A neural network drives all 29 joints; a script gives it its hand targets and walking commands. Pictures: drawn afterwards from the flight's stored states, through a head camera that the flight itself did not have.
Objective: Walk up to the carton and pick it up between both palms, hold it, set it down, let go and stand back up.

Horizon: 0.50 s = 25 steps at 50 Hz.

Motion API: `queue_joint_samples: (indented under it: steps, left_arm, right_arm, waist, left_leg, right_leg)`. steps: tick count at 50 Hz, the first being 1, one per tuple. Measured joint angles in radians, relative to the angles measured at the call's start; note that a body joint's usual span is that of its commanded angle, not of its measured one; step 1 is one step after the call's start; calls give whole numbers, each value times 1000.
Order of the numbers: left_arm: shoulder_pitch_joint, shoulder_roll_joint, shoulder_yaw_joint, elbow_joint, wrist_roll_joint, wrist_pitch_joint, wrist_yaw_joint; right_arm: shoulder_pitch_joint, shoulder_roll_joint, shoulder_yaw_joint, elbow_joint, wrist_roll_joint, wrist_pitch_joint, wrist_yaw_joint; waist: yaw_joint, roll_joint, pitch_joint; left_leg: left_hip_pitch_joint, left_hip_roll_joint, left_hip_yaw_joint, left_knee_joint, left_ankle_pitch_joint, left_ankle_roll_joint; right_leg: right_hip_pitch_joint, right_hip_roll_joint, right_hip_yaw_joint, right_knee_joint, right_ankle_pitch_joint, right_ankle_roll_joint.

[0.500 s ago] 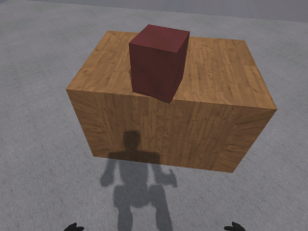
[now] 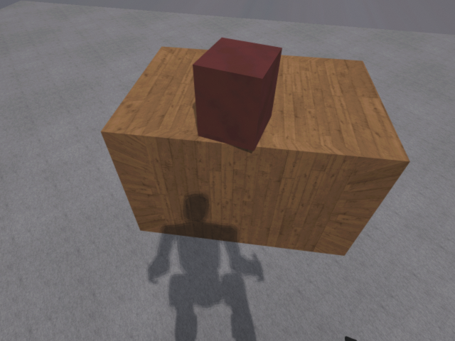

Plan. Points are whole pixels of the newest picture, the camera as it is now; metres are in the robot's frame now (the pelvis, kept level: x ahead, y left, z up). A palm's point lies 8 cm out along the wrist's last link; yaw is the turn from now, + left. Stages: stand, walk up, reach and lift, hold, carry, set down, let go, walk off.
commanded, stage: stand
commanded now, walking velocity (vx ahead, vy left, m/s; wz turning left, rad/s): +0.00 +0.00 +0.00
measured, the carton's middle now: (237, 94) +0.85 -0.04 +0.00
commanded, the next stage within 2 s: walk up in 1.00 s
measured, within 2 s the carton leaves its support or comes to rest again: neither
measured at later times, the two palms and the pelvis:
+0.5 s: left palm out of the picture +0.09 +0.25 -0.10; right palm out of the picture +0.09 -0.24 -0.11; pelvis +0.00 +0.00 +0.00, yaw +0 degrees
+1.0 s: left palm out of the picture +0.07 +0.25 -0.11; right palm out of the picture +0.08 -0.24 -0.11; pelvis +0.00 +0.00 +0.00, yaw +0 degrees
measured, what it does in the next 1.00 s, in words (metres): stands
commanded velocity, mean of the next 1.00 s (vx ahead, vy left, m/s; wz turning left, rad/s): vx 0.00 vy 0.00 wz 0.00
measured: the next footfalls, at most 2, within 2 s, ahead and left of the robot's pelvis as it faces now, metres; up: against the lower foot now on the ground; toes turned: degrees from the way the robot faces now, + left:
right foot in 1.70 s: +0.25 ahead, -0.13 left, +0.00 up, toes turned -11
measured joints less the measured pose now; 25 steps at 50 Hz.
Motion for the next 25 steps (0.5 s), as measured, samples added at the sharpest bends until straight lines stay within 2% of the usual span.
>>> queue_joint_samples:
  steps: [25]
  left_arm:
    - [17,6,-8,29,-1,-2,2]
  right_arm:
    - [18,-6,5,26,3,1,-2]
  waist:
    - [0,2,-15]
  left_leg:
    - [-4,-1,0,-20,18,2]
  right_leg:
    - [-2,-1,0,-23,19,2]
